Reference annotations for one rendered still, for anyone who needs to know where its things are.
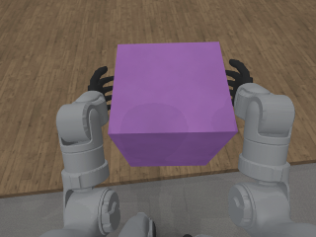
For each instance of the robot left upper arm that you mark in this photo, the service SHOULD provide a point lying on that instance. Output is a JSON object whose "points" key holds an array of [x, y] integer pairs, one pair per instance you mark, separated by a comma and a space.
{"points": [[94, 213]]}

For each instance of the robot right upper arm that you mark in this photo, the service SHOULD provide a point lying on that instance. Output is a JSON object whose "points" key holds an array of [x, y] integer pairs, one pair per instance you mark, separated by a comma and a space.
{"points": [[264, 211]]}

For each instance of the robot left shin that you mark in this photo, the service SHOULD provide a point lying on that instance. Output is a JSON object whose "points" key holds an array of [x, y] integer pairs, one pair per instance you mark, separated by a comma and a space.
{"points": [[141, 213]]}

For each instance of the right robot forearm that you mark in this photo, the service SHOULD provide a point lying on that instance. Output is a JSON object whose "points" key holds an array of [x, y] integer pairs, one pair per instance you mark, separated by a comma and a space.
{"points": [[267, 131]]}

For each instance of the carton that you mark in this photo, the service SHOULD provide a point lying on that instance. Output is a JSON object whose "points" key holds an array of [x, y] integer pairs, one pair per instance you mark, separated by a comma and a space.
{"points": [[171, 104]]}

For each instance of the robot right hand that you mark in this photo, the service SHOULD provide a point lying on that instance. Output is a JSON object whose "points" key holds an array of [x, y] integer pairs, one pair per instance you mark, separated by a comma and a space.
{"points": [[241, 78]]}

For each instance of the robot left hand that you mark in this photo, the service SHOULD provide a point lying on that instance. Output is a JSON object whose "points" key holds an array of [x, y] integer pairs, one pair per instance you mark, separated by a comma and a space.
{"points": [[96, 84]]}

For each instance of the left robot forearm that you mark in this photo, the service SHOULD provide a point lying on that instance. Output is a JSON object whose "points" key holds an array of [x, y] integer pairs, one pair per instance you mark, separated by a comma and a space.
{"points": [[79, 128]]}

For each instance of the left robot thigh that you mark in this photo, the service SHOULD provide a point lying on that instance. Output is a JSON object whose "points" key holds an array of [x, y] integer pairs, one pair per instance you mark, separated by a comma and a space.
{"points": [[138, 226]]}

